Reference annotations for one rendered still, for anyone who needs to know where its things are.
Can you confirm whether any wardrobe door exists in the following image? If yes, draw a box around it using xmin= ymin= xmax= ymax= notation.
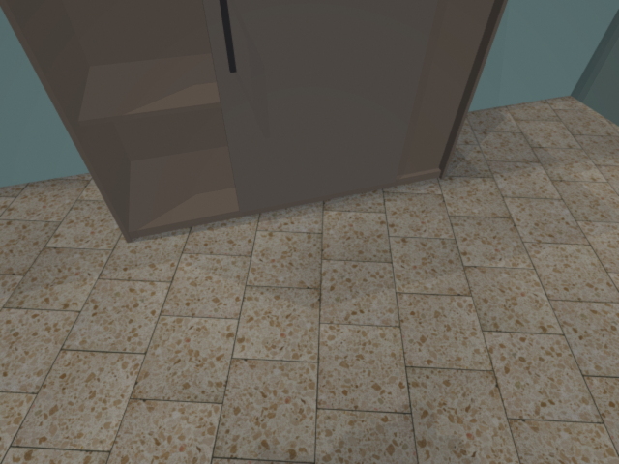
xmin=202 ymin=0 xmax=438 ymax=213
xmin=397 ymin=0 xmax=494 ymax=176

